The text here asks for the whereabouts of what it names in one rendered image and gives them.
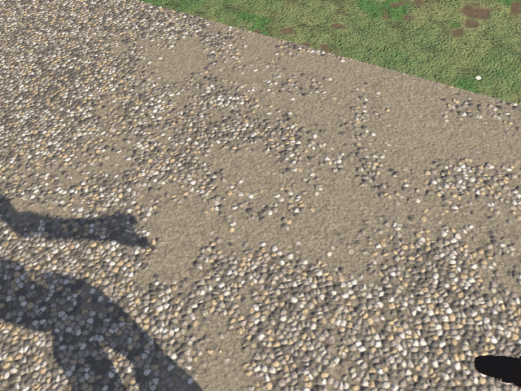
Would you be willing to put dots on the right robot hand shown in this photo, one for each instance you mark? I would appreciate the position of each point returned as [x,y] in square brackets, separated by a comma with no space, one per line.
[507,369]

